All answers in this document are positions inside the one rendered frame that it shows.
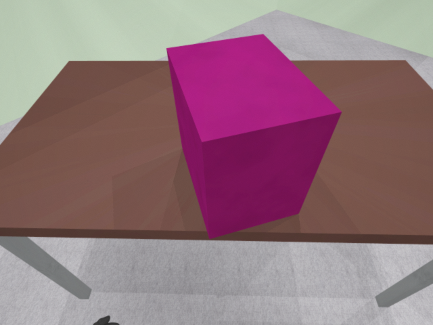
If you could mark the carton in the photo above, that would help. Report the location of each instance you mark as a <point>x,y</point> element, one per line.
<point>253,130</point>

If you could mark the table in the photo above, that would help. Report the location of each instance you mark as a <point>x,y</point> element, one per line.
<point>99,155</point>

